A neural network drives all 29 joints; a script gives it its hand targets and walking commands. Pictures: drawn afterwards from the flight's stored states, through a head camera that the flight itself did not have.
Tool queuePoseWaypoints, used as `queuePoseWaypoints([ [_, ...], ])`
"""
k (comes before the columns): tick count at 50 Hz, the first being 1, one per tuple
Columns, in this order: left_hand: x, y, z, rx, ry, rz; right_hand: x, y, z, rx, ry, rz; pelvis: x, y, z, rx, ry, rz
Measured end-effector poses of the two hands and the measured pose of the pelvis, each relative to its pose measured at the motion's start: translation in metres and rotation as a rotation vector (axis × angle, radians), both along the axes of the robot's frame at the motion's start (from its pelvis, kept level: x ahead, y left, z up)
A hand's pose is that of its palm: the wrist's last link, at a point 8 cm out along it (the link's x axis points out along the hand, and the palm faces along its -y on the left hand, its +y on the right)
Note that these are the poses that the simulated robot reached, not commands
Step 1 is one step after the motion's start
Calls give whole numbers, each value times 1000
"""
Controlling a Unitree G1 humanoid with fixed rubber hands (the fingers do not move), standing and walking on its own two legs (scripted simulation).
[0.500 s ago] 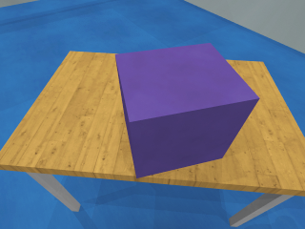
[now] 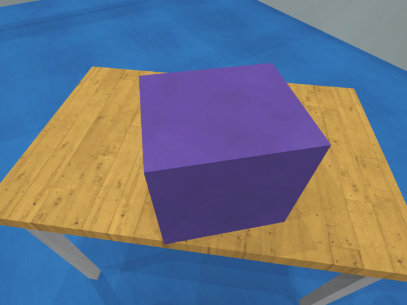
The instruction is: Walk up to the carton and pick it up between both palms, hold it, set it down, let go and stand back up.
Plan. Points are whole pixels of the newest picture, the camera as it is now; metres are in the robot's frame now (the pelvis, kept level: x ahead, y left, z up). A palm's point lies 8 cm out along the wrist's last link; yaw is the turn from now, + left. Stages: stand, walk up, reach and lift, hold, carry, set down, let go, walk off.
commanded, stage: stand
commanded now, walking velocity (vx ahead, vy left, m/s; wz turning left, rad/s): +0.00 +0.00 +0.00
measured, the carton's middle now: (217, 154) +0.40 -0.03 +0.05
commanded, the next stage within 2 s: none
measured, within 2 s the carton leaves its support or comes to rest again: neither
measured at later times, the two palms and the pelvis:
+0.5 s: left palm out of the picture +0.04 +0.25 -0.13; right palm out of the picture +0.04 -0.30 -0.13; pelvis +0.00 -0.02 +0.00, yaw +0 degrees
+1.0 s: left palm out of the picture +0.04 +0.25 -0.12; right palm out of the picture +0.03 -0.32 -0.13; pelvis -0.01 -0.03 +0.00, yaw +0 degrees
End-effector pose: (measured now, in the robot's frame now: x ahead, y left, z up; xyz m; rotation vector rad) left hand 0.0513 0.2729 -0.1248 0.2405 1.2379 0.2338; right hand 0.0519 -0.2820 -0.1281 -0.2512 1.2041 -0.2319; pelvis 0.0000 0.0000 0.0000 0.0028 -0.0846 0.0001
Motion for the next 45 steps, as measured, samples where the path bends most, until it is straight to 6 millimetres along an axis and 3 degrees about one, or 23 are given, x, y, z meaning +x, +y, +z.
queuePoseWaypoints([
  [9, 8, -7, 2, 8, -20, 16, 0, -14, 0, -15, 15, 4, 2, -12, 0, 0, -1, -2],
  [15, 3, -9, 1, 19, -1, 22, -3, -20, -1, -20, 33, 0, 2, -18, 0, 4, -3, -5],
  [38, -20, -27, -3, -3, 48, 35, -24, -15, -9, 7, 100, 20, -2, -29, 0, 3, 4, -2],
  [45, -17, -24, 0, 11, 39, 23, -23, -25, -8, -7, 86, 14, -4, -30, -1, 2, 4, 2],
])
